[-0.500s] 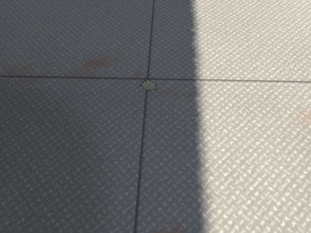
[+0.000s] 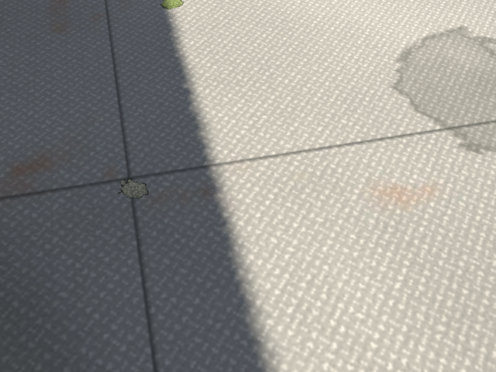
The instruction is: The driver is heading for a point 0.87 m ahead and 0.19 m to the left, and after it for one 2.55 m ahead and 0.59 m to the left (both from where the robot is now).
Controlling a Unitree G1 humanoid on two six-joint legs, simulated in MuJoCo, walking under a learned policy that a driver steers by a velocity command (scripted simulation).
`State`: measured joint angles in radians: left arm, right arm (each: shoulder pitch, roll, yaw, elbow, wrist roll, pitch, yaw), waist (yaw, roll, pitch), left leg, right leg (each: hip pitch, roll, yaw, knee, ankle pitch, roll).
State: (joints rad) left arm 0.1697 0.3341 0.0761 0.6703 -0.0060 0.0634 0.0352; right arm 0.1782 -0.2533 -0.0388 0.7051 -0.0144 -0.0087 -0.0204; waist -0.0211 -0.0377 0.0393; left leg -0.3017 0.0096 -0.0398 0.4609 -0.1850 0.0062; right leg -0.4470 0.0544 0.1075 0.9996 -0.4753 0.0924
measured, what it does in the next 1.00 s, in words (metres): steps on the spot, turning left: right foot, then left foot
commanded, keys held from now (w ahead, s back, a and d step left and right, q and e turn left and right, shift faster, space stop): q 0.56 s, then w+q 0.18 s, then w+e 0.18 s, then e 0.08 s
